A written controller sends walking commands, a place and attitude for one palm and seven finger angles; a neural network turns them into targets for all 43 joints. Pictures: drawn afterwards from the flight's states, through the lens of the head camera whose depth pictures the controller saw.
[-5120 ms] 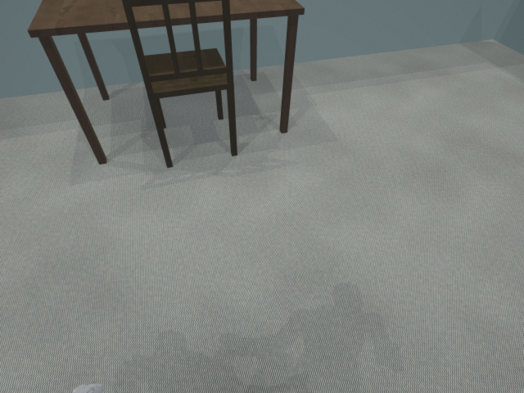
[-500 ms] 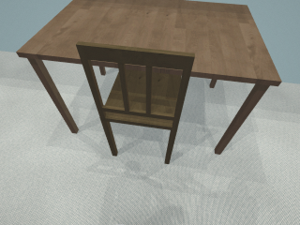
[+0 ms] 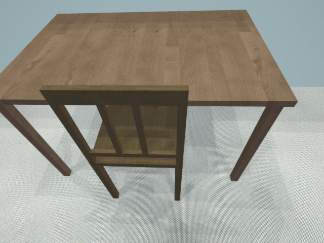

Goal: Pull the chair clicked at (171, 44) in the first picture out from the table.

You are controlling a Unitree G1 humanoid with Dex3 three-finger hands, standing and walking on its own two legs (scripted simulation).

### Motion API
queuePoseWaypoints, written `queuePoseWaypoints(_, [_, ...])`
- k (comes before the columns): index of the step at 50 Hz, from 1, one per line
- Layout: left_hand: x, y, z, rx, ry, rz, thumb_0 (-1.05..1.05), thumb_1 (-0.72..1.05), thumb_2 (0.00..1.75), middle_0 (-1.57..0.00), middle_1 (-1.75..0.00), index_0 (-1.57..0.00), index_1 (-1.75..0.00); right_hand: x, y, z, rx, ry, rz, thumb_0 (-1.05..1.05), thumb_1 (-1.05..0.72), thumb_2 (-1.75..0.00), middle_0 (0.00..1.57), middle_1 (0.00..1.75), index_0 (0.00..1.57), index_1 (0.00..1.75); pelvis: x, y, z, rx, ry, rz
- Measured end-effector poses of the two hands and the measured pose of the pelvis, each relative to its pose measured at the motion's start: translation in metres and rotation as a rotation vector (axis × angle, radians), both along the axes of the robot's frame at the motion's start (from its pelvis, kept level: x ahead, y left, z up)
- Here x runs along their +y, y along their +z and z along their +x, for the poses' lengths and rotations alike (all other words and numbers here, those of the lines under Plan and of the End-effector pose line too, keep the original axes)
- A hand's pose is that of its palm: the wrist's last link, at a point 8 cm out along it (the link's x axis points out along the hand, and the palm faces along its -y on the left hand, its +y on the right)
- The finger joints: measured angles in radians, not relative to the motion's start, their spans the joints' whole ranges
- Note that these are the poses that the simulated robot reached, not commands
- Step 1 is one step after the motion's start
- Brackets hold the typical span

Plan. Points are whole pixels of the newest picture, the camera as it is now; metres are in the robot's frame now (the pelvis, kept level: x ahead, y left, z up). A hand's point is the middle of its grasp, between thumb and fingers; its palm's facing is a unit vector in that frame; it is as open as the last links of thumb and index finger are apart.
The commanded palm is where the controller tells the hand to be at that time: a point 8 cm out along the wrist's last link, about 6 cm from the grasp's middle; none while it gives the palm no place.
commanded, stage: come to a stop and stand still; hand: left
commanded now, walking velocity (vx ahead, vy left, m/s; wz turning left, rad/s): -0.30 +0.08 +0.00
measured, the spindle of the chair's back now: (111, 130) +0.48 +0.21 -0.07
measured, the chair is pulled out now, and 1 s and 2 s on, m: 0.00 0.00 0.00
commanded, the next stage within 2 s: look again from close up in 1.28 s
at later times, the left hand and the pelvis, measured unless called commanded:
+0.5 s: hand out of the picture +0.02 +0.21 -0.17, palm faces +0.02 -0.98 -0.20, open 7.4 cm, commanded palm none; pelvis +0.00 +0.02 +0.01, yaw -1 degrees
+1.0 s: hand out of the picture +0.02 +0.18 -0.17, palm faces -0.01 -0.98 -0.21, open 7.3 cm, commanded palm none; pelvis +0.00 +0.00 +0.01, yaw -1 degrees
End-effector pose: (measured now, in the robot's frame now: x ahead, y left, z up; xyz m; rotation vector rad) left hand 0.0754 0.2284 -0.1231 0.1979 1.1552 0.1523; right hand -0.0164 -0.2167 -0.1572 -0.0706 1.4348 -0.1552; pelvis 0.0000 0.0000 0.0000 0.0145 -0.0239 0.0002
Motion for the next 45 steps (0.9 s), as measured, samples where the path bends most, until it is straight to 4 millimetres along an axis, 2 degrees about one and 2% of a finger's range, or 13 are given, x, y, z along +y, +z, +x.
queuePoseWaypoints(2, [-0.004, 0.002, -0.001, 0.036, 0.007, 0.001, 0.0, 0.92, 0.9, -0.2, -0.29, -0.2, -0.3, -0.001, 0.005, 0.011, -0.008, -0.008, -0.005, 0.01, -0.91, -0.9, 0.2, 0.3, 0.2, 0.3, -0.001, 0.005, 0.005, 0.006, -0.003, 0.001])
queuePoseWaypoints(7, [0.004, 0.003, -0.001, 0.089, 0.019, 0.015, 0.0, 0.94, 0.9, -0.2, -0.3, -0.2, -0.3, 0.003, 0.012, 0.034, -0.027, -0.009, -0.015, 0.01, -0.92, -0.9, 0.2, 0.3, 0.2, 0.3, 0.002, 0.01, 0.012, 0.011, -0.006, 0.005])
queuePoseWaypoints(12, [0.018, -0.009, -0.011, 0.122, 0.039, -0.004, 0.0, 0.92, 0.9, -0.2, -0.3, -0.2, -0.3, 0.007, 0.016, 0.048, -0.054, -0.002, -0.05, 0.01, -0.93, -0.9, 0.2, 0.3, 0.2, 0.3, 0.015, 0.006, 0.012, 0.0, -0.011, -0.009])
queuePoseWaypoints(16, [0.03, -0.022, -0.021, 0.151, 0.053, -0.029, 0.0, 0.92, 0.9, -0.2, -0.3, -0.2, -0.3, 0.016, 0.021, 0.05, -0.083, 0.013, -0.079, 0.01, -0.92, -0.9, 0.2, 0.3, 0.2, 0.3, 0.025, 0.002, 0.01, -0.011, -0.018, -0.009])
queuePoseWaypoints(21, [0.032, -0.019, -0.042, 0.195, 0.063, -0.042, 0.01, 0.91, 0.9, -0.2, -0.29, -0.2, -0.3, 0.019, 0.029, 0.049, -0.087, 0.036, -0.095, 0.01, -0.94, -0.9, 0.2, 0.3, 0.2, 0.3, 0.028, 0.009, 0.006, 0.003, -0.02, -0.002])
queuePoseWaypoints(29, [0.014, -0.014, -0.085, 0.27, 0.04, -0.014, 0.01, 0.91, 0.9, -0.2, -0.29, -0.2, -0.3, 0.005, 0.02, 0.051, -0.14, 0.017, -0.06, 0.01, -0.93, -0.9, 0.2, 0.3, 0.2, 0.3, 0.016, 0.007, -0.005, 0.008, -0.03, -0.008])
queuePoseWaypoints(32, [0.007, -0.011, -0.095, 0.26, 0.032, -0.014, 0.01, 0.91, 0.9, -0.2, -0.3, -0.2, -0.3, -0.001, 0.018, 0.049, -0.162, 0.027, -0.047, 0.01, -0.93, -0.9, 0.2, 0.3, 0.2, 0.3, 0.013, 0.005, -0.007, 0.01, -0.015, -0.028])
queuePoseWaypoints(37, [0.001, -0.011, -0.093, 0.228, 0.029, -0.023, 0.01, 0.91, 0.9, -0.2, -0.3, -0.2, -0.3, -0.003, 0.015, 0.036, -0.151, 0.03, -0.038, 0.0, -0.92, -0.9, 0.2, 0.3, 0.2, 0.3, 0.01, 0.003, -0.005, 0.002, -0.01, -0.021])
queuePoseWaypoints(45, [-0.002, -0.011, -0.067, 0.167, 0.009, -0.03, 0.01, 0.91, 0.9, -0.2, -0.3, -0.2, -0.3, 0.002, 0.016, 0.013, -0.076, 0.027, -0.023, 0.01, -0.92, -0.9, 0.2, 0.3, 0.2, 0.3, 0.005, 0.005, -0.001, -0.004, -0.014, -0.01])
